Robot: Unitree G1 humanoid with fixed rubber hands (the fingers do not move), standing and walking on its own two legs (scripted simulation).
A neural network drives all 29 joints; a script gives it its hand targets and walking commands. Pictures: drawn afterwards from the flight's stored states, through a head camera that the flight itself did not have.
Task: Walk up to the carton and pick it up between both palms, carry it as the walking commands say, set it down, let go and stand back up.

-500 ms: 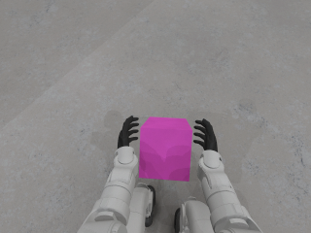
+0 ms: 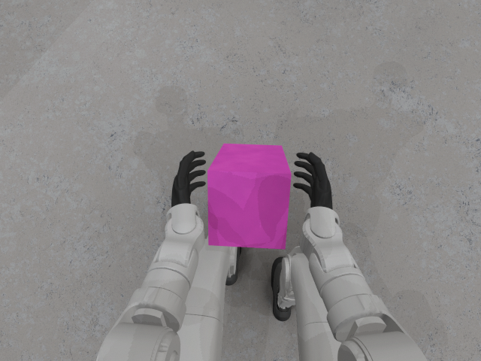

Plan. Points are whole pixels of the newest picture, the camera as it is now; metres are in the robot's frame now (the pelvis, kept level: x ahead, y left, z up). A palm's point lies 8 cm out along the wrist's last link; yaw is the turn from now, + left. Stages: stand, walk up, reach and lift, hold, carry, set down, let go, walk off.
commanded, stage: set down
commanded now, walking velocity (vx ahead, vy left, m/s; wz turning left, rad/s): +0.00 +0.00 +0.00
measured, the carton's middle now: (250, 188) +0.37 +0.03 -0.26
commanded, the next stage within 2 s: none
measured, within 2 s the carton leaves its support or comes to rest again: neither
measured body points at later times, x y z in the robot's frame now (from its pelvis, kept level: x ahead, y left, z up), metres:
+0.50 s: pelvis -0.02 +0.00 -0.08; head +0.25 +0.01 +0.27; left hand +0.38 +0.13 -0.23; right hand +0.39 -0.10 -0.21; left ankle +0.16 +0.08 -0.65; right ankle +0.06 -0.11 -0.65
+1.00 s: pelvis -0.03 +0.01 -0.17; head +0.24 +0.01 +0.19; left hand +0.42 +0.12 -0.30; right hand +0.42 -0.11 -0.28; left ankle +0.16 +0.07 -0.65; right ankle +0.06 -0.11 -0.65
